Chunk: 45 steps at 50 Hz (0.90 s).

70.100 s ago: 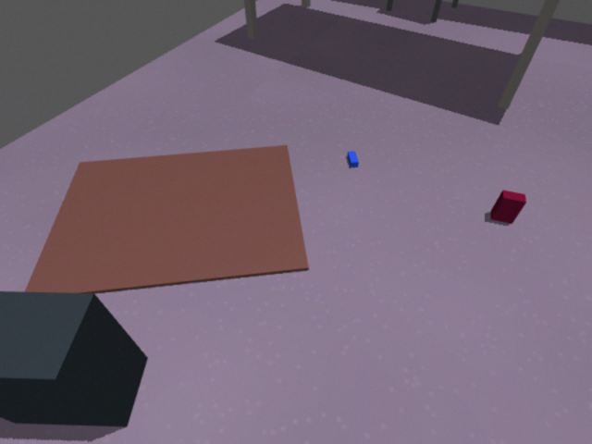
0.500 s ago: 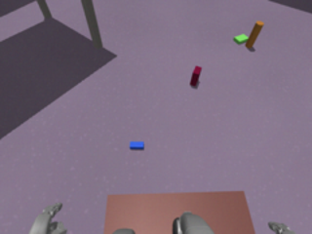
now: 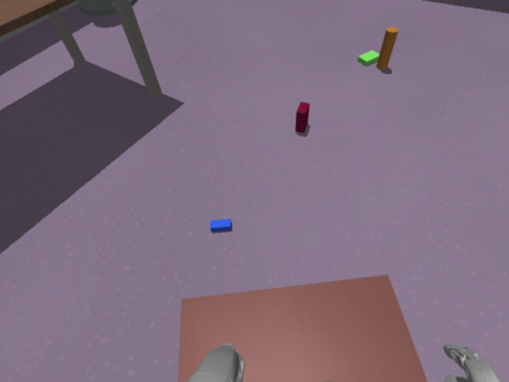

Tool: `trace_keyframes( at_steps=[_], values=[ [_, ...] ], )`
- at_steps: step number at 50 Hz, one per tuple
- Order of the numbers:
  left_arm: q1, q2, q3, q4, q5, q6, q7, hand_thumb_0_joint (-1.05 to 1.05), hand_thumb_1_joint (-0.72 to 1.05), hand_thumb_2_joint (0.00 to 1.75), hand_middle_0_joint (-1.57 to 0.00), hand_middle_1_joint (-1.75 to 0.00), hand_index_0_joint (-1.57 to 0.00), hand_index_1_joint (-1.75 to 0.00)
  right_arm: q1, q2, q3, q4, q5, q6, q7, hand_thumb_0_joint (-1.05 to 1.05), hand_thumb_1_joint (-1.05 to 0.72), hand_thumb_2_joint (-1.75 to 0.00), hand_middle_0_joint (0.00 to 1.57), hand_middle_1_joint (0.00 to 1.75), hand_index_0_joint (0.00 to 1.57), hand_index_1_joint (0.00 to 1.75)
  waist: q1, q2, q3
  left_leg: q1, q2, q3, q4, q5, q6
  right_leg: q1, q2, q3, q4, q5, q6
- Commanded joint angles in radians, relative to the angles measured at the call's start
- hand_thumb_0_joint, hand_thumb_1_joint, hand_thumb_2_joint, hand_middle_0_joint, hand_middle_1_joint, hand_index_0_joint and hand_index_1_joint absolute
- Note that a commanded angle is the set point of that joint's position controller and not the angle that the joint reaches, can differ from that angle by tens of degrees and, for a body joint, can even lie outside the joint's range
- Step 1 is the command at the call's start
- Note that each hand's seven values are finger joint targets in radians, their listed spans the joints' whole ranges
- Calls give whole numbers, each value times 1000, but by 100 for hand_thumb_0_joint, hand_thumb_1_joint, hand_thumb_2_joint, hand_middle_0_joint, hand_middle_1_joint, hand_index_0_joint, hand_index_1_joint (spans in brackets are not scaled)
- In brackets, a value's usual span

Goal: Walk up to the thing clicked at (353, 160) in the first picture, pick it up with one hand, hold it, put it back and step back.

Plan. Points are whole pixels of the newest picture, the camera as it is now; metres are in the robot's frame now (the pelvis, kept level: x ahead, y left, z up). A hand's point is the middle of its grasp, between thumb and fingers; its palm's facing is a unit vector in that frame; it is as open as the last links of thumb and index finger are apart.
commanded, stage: step back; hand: left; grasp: from above
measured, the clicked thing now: (220, 225) +0.81 +0.24 -0.76
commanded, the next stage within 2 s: stand in 1.88 s
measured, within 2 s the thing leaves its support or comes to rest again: neither
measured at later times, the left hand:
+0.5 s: hand out of the picture -0.06 +0.25 -0.14, palm faces +0.09 -0.94 -0.33, open 7.4 cm
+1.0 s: hand out of the picture -0.25 +0.23 -0.13, palm faces +0.13 -0.88 -0.45, open 7.4 cm
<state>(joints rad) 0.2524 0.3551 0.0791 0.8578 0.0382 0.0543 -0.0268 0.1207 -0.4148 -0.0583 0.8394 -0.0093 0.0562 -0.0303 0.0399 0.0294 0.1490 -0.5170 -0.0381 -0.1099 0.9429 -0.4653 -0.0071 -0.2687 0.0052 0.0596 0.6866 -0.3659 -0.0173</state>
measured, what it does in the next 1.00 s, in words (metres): walks backwards: left foot, then right foot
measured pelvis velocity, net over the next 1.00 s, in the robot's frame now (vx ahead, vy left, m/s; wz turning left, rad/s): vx -0.30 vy -0.06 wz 0.13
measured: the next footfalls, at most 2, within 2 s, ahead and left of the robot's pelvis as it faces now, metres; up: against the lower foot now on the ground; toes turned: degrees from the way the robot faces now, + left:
left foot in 0.28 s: -0.08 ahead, +0.11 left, +0.00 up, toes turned +4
right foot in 0.64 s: -0.22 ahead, -0.17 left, +0.00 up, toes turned +6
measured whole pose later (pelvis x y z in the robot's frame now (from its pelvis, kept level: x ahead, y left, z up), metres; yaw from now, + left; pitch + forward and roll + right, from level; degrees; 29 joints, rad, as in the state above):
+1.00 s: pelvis -0.30 -0.06 +0.00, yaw +7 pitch -2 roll +1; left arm 0.20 0.39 0.08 0.88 0.04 0.00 0.00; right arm 0.24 -0.39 -0.05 0.97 -0.03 0.04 0.01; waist 0.02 0.03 0.09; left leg -0.23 -0.03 -0.05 0.63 -0.40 -0.02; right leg -0.32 -0.06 -0.04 0.69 -0.33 0.00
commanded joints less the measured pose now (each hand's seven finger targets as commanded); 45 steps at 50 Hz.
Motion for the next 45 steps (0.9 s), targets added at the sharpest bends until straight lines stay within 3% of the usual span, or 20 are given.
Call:
trace_keyframes(
  at_steps=[1, 4, 8, 10, 13, 14, 15, 16, 17, 20, 27, 30, 32, 33, 34, 35, 36, 39, 42, 45],
  values=[
    [-221, 257, 79, -158, 6, -33, 41, 0, 90, 90, -20, -30, -20, -30, 87, -165, -49, -47, 9, -30, -10, 0, -90, -90, 20, 30, 20, 30, -92, -185, -65, 28, -97, -53, 267, 29, 6, -125, -187, 125, -308, 251, -134],
    [-108, 242, 76, -163, 14, -36, 47, 0, 90, 90, -20, -30, -20, -30, 83, -159, -36, -54, 2, -44, -13, 0, -90, -90, 20, 30, 20, 30, -16, -198, -114, -2, -85, -13, 183, 6, -14, 36, -187, 134, -261, 328, -154],
    [-50, 239, 76, -160, 8, -26, 65, 0, 90, 90, -20, -30, -20, -30, 65, -136, -31, -66, -9, -54, -13, 0, -90, -90, 20, 30, 20, 30, 25, -230, -194, -10, -21, 25, -59, -82, -21, 271, -267, 165, -183, 557, -204],
    [-72, 247, 70, -172, 0, -19, 65, 0, 90, 90, -20, -30, -20, -30, 116, -136, -35, -51, -13, -56, -11, 0, -90, -90, 20, 30, 20, 30, 5, -257, -226, 88, 17, 57, -233, -45, -1, 255, -274, 171, -142, 598, -191],
    [-122, 239, 53, -193, -16, 1, 54, 0, 90, 90, -20, -30, -20, -30, 203, -145, -49, -7, -19, -59, -6, 0, -90, -90, 20, 30, 20, 30, -42, -155, -256, 294, 8, 106, -562, 313, 26, 134, -204, 96, -18, 473, -107],
    [-119, 202, 43, -199, -19, 6, 50, 0, 90, 90, -20, -30, -20, -30, 193, -190, -63, -12, -32, -59, -7, 0, -90, -90, 20, 30, 20, 30, -34, -42, -250, 375, 125, -59, -567, 383, 67, -26, -143, 66, 42, 289, -62],
    [-121, 166, 37, -205, -28, 5, 48, 0, 90, 90, -20, -30, -20, -30, 148, -282, -80, -29, -39, -56, -5, 0, -90, -90, 20, 30, 20, 30, -23, 177, -222, 421, 327, -325, -590, 553, 164, -226, 28, -34, 217, -76, -13],
    [-190, 218, 59, -208, -24, 5, 63, 0, 90, 90, -20, -30, -20, -30, 113, -359, -90, -57, -33, -55, -1, 0, -90, -90, 20, 30, 20, 30, -82, 211, -190, 224, 454, -437, -602, 573, 313, -174, 57, 57, 399, -303, 6],
    [-200, 252, 67, -192, -16, 6, 64, 0, 90, 90, -20, -30, -20, -30, 62, -336, -91, -64, -35, -62, -9, 0, -90, -90, 20, 30, 20, 30, -71, 182, -141, 140, 483, -465, -617, 557, 340, -148, 35, 134, 525, -292, 4],
    [-94, 209, 60, -138, -35, 13, 52, 0, 90, 90, -20, -30, -20, -30, -33, -204, -47, -78, -39, -64, -16, 0, -90, -90, 20, 30, 20, 30, 12, 56, -116, 245, 263, -103, -526, 688, 209, -240, 101, 161, 628, -125, -4],
    [-67, 192, 37, -119, -24, -19, 49, 0, 90, 90, -20, -30, -20, -30, 17, -205, -54, -82, -27, -41, -6, 0, -90, -90, 20, 30, 20, 30, -49, 188, -185, 436, 286, -64, -450, 663, 258, -172, 16, 28, 216, -155, 62],
    [-44, 200, 41, -72, -23, -36, 49, 0, 90, 90, -20, -30, -20, -30, 19, -230, -57, -75, -26, -18, 5, 0, -90, -90, 20, 30, 20, 30, -65, 205, -274, 435, 248, -45, -385, 582, 218, -29, 13, -63, -95, -52, 41],
    [52, 196, 41, -8, -15, -46, 47, 0, 90, 90, -20, -30, -20, -30, -19, -234, -55, -76, -6, -5, 11, 0, -90, -90, 20, 30, 20, 30, -15, 174, -313, 361, 213, -3, -317, 465, 171, 106, 25, -102, -319, 117, 10],
    [59, 245, 55, 4, -1, -50, 49, 0, 90, 90, -20, -30, -20, -30, -37, -188, -43, -87, -1, -6, 16, 0, -90, -90, 20, 30, 20, 30, -6, 73, -284, 199, 167, 15, -250, 331, 117, 157, -41, 32, -270, 121, -21],
    [64, 337, 80, -7, 11, -54, 49, 0, 90, 90, -20, -30, -20, -30, -32, -119, -22, -111, 1, -11, 14, 0, -90, -90, 20, 30, 20, 30, -1, -210, -230, -45, 25, 42, -108, 28, 53, 164, -226, 327, -314, 70, -80],
    [-33, 451, 96, -57, 17, -46, 51, 0, 90, 90, -20, -30, -20, -30, -89, -147, -42, -130, -4, -7, -6, 0, -90, -90, 20, 30, 20, 30, 59, -331, -148, -13, -34, -25, 98, -156, 0, -108, -431, 549, -404, 44, -275],
    [-104, 422, 93, -78, 6, -49, 57, 0, 90, 90, -20, -30, -20, -30, -74, -192, -63, -105, -2, -5, -9, 0, -90, -90, 20, 30, 20, 30, 21, -280, -66, 44, 15, -103, 208, -136, -4, -256, -459, 559, -438, -4, -288],
    [-180, 266, 54, -77, 4, -63, 60, 0, 90, 90, -20, -30, -20, -30, 17, -163, -40, -32, 2, -16, 5, 0, -90, -90, 20, 30, 20, 30, -68, -125, -85, 6, -65, -58, 219, 17, 9, -55, -216, 130, -249, 335, -149],
    [-63, 279, 60, -61, 15, -76, 56, 0, 90, 90, -20, -30, -20, -30, 7, -156, -35, -30, -7, -27, 10, 0, -90, -90, 20, 30, 20, 30, 6, -176, -113, 6, -39, -13, 105, 34, -17, 34, -179, 148, -273, 80, -131],
    [-43, 289, 76, -50, 20, -76, 51, 0, 90, 90, -20, -30, -20, -30, 4, -146, -34, -18, -19, -46, 23, 0, -90, -90, 20, 30, 20, 30, 38, -242, -144, -5, 24, 25, -162, -44, -26, 180, -232, 216, -306, -212, -167]
  ],
)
